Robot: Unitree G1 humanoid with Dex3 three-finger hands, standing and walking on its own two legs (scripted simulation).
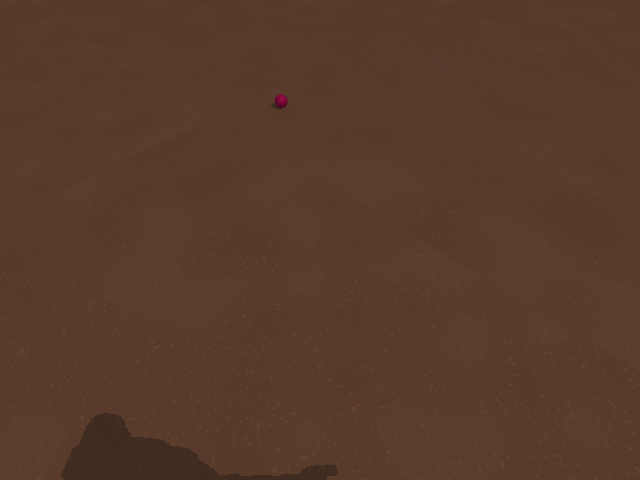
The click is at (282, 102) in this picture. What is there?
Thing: free ball
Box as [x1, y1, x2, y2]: [275, 94, 287, 107]
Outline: 279,94 275,98 275,103 277,106 283,107 286,104 287,100 284,95
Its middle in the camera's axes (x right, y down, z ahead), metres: -0.26 -0.82 +2.38
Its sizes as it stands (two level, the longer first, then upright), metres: 0.080 0.080 0.080
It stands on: the floor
